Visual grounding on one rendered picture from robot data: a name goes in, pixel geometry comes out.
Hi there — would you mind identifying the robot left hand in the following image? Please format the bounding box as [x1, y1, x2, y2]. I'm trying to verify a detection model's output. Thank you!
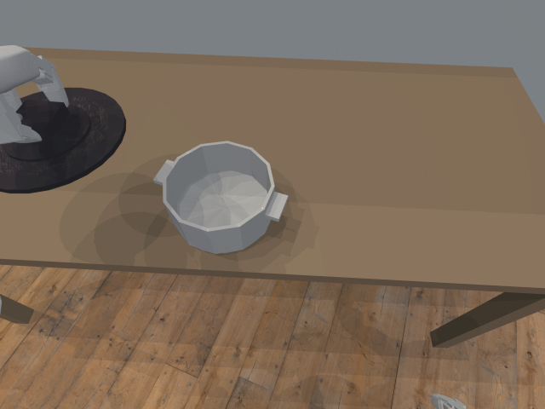
[0, 45, 69, 144]

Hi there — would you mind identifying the lid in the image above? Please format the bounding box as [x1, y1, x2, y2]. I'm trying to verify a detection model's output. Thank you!
[0, 88, 126, 193]

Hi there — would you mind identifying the table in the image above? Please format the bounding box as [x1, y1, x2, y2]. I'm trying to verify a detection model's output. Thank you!
[0, 47, 545, 348]

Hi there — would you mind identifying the knob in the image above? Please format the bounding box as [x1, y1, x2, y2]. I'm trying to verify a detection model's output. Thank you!
[16, 100, 70, 139]

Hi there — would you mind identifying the pot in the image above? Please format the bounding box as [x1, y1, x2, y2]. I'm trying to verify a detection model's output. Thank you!
[153, 141, 288, 254]

